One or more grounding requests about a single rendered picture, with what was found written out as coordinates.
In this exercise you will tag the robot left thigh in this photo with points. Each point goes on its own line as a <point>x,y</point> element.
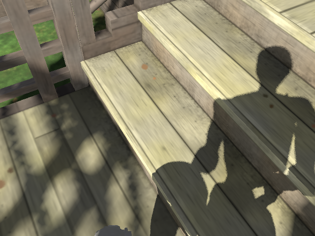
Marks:
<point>113,231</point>

